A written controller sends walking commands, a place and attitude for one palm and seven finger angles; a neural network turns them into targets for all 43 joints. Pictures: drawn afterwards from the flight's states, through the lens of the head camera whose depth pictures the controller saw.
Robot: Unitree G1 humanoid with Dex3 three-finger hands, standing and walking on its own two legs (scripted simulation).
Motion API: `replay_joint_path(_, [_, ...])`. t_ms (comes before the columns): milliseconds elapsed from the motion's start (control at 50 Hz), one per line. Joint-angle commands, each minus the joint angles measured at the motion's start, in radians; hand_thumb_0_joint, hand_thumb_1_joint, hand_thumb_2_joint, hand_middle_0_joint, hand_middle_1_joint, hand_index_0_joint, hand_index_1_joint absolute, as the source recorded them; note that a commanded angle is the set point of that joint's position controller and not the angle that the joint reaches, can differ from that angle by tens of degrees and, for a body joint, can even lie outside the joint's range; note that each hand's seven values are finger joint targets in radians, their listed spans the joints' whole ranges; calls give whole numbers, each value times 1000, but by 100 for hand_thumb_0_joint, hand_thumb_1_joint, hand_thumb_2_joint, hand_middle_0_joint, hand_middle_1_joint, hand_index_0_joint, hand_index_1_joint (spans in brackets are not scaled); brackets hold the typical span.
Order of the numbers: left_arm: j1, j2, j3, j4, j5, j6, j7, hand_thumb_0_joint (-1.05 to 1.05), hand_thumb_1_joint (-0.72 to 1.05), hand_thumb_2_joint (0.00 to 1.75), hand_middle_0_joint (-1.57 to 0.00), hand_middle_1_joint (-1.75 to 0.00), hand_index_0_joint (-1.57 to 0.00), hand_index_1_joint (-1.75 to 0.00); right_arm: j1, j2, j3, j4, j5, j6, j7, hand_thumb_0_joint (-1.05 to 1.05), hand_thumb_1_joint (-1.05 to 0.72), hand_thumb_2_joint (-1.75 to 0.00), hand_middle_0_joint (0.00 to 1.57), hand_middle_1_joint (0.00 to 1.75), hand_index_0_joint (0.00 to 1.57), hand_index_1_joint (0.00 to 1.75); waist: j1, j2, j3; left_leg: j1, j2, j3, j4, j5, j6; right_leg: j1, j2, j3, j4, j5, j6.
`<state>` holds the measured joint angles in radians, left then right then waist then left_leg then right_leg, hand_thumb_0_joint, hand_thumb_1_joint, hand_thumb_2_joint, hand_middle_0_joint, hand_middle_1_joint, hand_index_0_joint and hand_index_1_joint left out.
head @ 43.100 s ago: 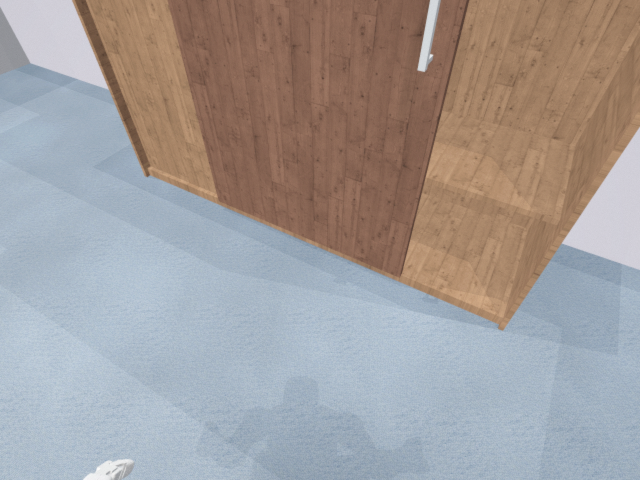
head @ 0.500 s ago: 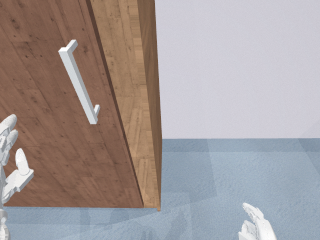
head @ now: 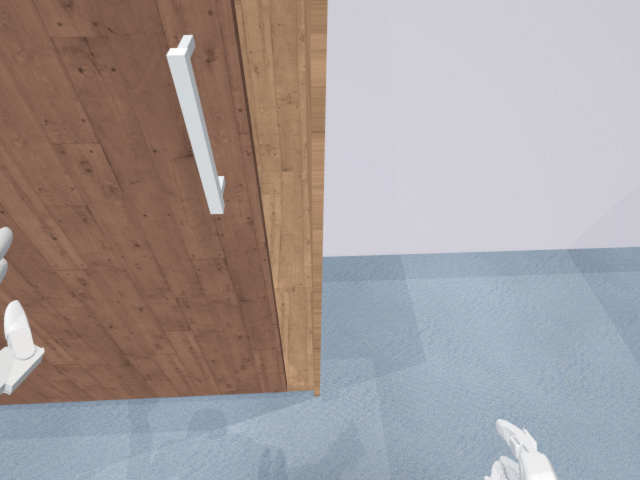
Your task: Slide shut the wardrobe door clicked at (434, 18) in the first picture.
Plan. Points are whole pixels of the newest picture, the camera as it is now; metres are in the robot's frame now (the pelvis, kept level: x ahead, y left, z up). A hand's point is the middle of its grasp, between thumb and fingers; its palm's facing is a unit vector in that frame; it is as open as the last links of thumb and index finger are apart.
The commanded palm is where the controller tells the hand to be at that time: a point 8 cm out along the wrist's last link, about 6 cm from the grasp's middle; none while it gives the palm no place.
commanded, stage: step back with the hand held close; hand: left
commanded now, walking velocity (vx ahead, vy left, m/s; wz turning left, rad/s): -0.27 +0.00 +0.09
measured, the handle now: (203, 134) +0.45 +0.19 +0.21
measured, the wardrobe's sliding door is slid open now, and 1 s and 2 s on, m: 0.08 0.08 0.08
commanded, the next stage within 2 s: stop stepping back and stand still in 0.56 s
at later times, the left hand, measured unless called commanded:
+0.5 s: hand out of the picture +0.07 +0.21 +0.17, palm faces +0.21 -0.78 -0.58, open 7.4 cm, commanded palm +0.00 +0.27 +0.19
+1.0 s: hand out of the picture -0.12 +0.27 +0.19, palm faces +0.50 -0.72 -0.49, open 7.4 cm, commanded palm -0.17 +0.30 +0.19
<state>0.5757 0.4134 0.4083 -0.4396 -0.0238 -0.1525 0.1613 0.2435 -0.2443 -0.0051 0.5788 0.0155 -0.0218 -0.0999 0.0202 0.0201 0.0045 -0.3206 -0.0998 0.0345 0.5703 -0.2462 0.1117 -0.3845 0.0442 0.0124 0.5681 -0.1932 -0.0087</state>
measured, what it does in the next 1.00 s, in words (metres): walks backwards: right foot, then left foot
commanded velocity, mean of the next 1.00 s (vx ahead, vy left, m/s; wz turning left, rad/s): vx -0.13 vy -0.03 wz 0.06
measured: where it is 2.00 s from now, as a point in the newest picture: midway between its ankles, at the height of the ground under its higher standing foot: outside the picture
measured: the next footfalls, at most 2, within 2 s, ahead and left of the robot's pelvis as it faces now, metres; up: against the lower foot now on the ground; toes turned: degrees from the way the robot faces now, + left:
right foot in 0.40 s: -0.19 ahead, -0.13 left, +0.00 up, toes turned +0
left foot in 0.74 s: -0.19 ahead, +0.11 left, +0.00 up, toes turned +6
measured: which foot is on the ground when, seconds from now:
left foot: down 0.00-0.48, up 0.50-0.72, down 0.74-1.00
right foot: up 0.00-0.38, down 0.40-0.82, up 0.84-0.98, down 1.00-1.00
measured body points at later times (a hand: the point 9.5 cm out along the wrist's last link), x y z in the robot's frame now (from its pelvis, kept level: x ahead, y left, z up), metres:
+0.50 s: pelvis -0.14 -0.03 +0.00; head -0.09 -0.02 +0.45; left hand +0.05 +0.25 +0.21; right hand +0.05 -0.26 -0.08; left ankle +0.03 +0.05 -0.72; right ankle -0.23 -0.13 -0.73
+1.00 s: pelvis -0.29 -0.01 +0.01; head -0.30 +0.01 +0.46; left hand -0.16 +0.31 +0.22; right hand -0.11 -0.21 -0.06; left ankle -0.23 +0.11 -0.72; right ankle -0.32 -0.10 -0.72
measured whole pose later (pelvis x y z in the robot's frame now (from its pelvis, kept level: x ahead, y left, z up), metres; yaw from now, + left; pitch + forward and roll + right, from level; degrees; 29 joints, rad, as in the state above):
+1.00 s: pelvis -0.29 -0.01 +0.01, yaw +4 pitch +0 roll -1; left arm 0.62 0.49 0.47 -0.58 -0.05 -0.16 0.18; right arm 0.24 -0.14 0.03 0.59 0.00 -0.10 -0.08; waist 0.00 -0.05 -0.05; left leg -0.37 0.03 0.04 0.55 -0.25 0.01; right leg -0.21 0.02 -0.08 0.55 -0.45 -0.02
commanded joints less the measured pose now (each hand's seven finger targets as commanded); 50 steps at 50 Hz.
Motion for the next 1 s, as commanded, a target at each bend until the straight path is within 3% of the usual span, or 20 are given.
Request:
replay_joint_path(0, [-235, 167, 108, -237, 41, -72, 20, 0, 90, 90, -20, -30, -20, -30, -119, -156, -53, -152, -23, -78, -17, 0, -90, -90, 20, 30, 20, 30, 2, 106, -15, -485, 344, -394, -424, -430, 49, 403, -6, 64, 269, -65, 24])
replay_joint_path(100, [-259, 148, 98, -237, 32, -100, 15, 0, 90, 90, -20, -30, -20, -30, -108, -122, -48, -122, -39, -112, 3, 0, -90, -90, 20, 30, 20, 30, -3, 80, -2, -245, 322, -391, -395, -210, 27, 248, -1, 55, 185, -201, 12])
replay_joint_path(220, [-127, 156, 89, -314, -15, -115, 5, 0, 90, 90, -20, -30, -20, -30, -101, -107, -42, -76, -27, -144, 44, 0, -90, -90, 20, 30, 20, 30, 10, 163, -305, 421, 286, -288, -172, 857, -96, 53, -1, 40, -114, -228, 5])
replay_joint_path(280, [-11, 189, 138, -320, -36, -102, -7, 0, 90, 90, -20, -30, -20, -30, -111, -104, -49, -88, -20, -132, 60, 0, -90, -90, 20, 30, 20, 30, 18, 138, -429, 551, 283, -248, -117, 1014, -92, 43, 10, 35, -123, -211, 13])
replay_joint_path(400, [137, 288, 281, -407, -98, -74, -18, 0, 90, 90, -20, -30, -20, -30, -179, -90, -46, -151, -12, -92, 62, 0, -90, -90, 20, 30, 20, 30, 30, 99, -438, 314, 260, -184, -166, 632, -97, 206, -12, 3, -203, -96, 2])
replay_joint_path(420, [136, 286, 285, -394, -105, -76, -17, 0, 90, 90, -20, -30, -20, -30, -183, -85, -45, -153, -4, -81, 58, 0, -90, -90, 20, 30, 20, 30, 26, 32, -398, 244, 208, -123, -104, 438, -106, 200, -76, 30, -252, 57, -15])
replay_joint_path(440, [143, 277, 270, -354, -115, -70, -11, 0, 90, 90, -20, -30, -20, -30, -173, -70, -45, -150, 20, -75, 49, 0, -90, -90, 20, 30, 20, 30, 8, -167, -332, 182, 117, -47, 35, 95, -134, 125, -215, 100, -292, 174, -47])
replay_joint_path(460, [138, 281, 270, -340, -120, -73, -3, 0, 90, 90, -20, -30, -20, -30, -185, -79, -56, -149, 34, -77, 38, 0, -90, -90, 20, 30, 20, 30, 16, -267, -243, 90, 48, -45, 268, -120, -156, 1, -349, 198, -328, 138, -108])
replay_joint_path(480, [137, 296, 284, -291, -112, -67, 8, 0, 90, 90, -20, -30, -20, -30, -193, -95, -68, -130, 30, -82, 30, 0, -90, -90, 20, 30, 20, 30, 24, -268, -155, -39, 29, -93, 509, -254, -164, -90, -416, 248, -345, 96, -161])
replay_joint_path(540, [-38, 228, 162, -204, -49, -27, 8, 0, 90, 90, -20, -30, -20, -30, -205, -44, -16, -104, -10, -64, 13, 0, -90, -90, 20, 30, 20, 30, -30, -39, 13, -178, 128, -87, 487, -176, -162, -38, -338, 139, -232, 527, -144])
replay_joint_path(580, [-258, 209, 77, -186, -20, -26, 18, 0, 90, 90, -20, -30, -20, -30, -216, -53, 1, -85, -9, -58, -11, 0, -90, -90, 20, 30, 20, 30, -30, -47, 49, -140, 137, -39, 348, -161, -161, 21, -313, 106, -189, 659, -116])
replay_joint_path(640, [-339, 173, 1, -138, 2, -11, 31, 0, 90, 90, -20, -30, -20, -30, -184, -82, -13, -69, -7, -70, -35, 0, -90, -90, 20, 30, 20, 30, -13, -101, 48, -84, 109, 4, 124, -126, -140, 143, -284, 98, -145, 762, -84])
replay_joint_path(700, [-188, 176, 30, -264, 5, -1, 42, 0, 90, 90, -20, -30, -20, -30, -132, -96, -40, -113, 1, -68, -33, 0, -90, -90, 20, 30, 20, 30, -13, -93, -92, 50, 123, 5, -32, 154, -104, 228, -256, 64, -79, 616, -49])
replay_joint_path(740, [-72, 217, 103, -415, -14, -28, 46, 0, 90, 90, -20, -30, -20, -30, -119, -121, -56, -165, 7, -78, -24, 0, -90, -90, 20, 30, 20, 30, -3, 56, -201, 176, 240, -99, -106, 526, -74, 202, -135, 3, -22, 316, 0])
replay_joint_path(780, [89, 271, 211, -414, -36, -46, 43, 0, 90, 90, -20, -30, -20, -30, -102, -99, -59, -179, -1, -93, -9, 0, -90, -90, 20, 30, 20, 30, 0, 157, -266, 213, 285, -167, -134, 593, -55, 154, -41, -54, 22, 27, 17])
replay_joint_path(820, [58, 262, 213, -488, -42, -60, 32, 0, 90, 90, -20, -30, -20, -30, -112, -85, -43, -172, -21, -105, 3, 0, -90, -90, 20, 30, 20, 30, -14, 240, -206, 81, 316, -224, -280, 297, -43, 153, -22, -61, 127, -244, 33])
replay_joint_path(880, [-20, 218, 193, -417, -38, -75, 40, 0, 90, 90, -20, -30, -20, -30, -107, -93, -44, -131, -22, -133, 5, 0, -90, -90, 20, 30, 20, 30, -33, 206, -111, -67, 321, -201, -373, -322, -39, 194, -26, -67, 104, -219, 26])
replay_joint_path(940, [-32, 164, 138, -228, -25, -36, 43, 0, 90, 90, -20, -30, -20, -30, -112, -99, -45, -105, -17, -121, 5, 0, -90, -90, 20, 30, 20, 30, -32, 186, -62, -174, 287, -147, -309, -537, -59, 278, 12, -143, -40, -283, -17])
replay_joint_path(960, [-52, 152, 121, -176, -18, -19, 41, 0, 90, 90, -20, -30, -20, -30, -116, -97, -47, -98, -15, -110, 5, 0, -90, -90, 20, 30, 20, 30, -25, 101, -37, -228, 236, -93, -174, -542, -75, 287, -18, -99, -119, -322, -52])
replay_joint_path(980, [-71, 129, 95, -141, -17, -7, 34, 0, 90, 90, -20, -30, -20, -30, -117, -91, -51, -99, -18, -102, 8, 0, -90, -90, 20, 30, 20, 30, -22, -48, -11, -284, 168, -25, 81, -456, -90, 233, -131, 115, -238, -466, -124])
